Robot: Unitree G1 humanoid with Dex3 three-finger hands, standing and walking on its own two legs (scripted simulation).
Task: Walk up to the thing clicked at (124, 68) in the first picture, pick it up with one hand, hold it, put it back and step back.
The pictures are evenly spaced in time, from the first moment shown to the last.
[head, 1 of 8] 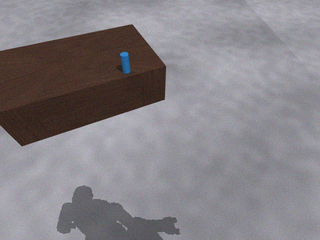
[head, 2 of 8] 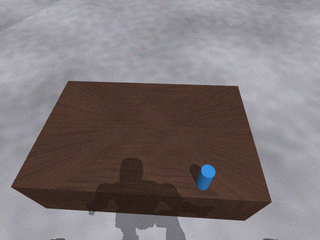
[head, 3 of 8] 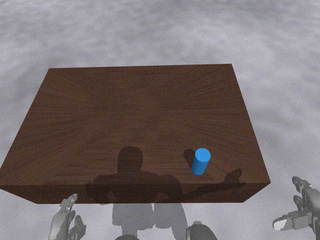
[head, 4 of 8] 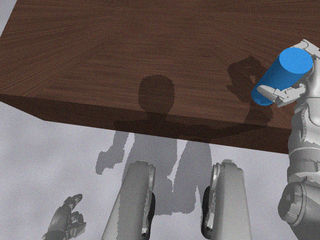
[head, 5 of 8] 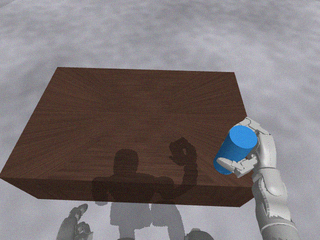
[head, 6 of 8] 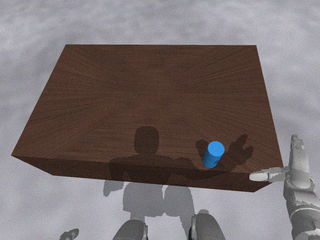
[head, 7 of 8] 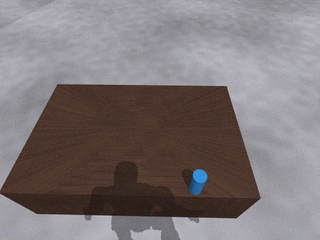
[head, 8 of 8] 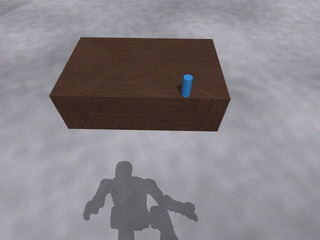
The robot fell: no
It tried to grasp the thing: yes
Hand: right
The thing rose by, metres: 0.36
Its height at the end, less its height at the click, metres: +0.00
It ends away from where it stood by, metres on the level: 0.03
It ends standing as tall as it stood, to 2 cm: yes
